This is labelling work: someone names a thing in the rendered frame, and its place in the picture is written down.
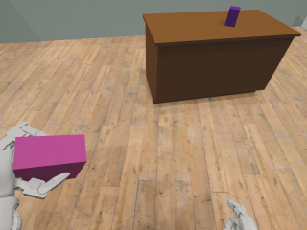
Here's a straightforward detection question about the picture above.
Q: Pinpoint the table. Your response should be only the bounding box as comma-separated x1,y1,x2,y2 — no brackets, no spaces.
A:
142,10,302,104

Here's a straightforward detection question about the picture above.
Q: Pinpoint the robot left hand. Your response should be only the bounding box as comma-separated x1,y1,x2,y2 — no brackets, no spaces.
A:
0,121,71,200

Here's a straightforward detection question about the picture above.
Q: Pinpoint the left robot forearm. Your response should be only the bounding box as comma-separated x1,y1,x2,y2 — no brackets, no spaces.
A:
0,196,22,230

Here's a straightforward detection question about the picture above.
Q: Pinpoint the sponge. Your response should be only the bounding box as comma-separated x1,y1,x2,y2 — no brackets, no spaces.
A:
12,134,87,182

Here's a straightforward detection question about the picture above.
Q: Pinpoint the robot right hand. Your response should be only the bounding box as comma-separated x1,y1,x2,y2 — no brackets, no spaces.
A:
223,199,258,230

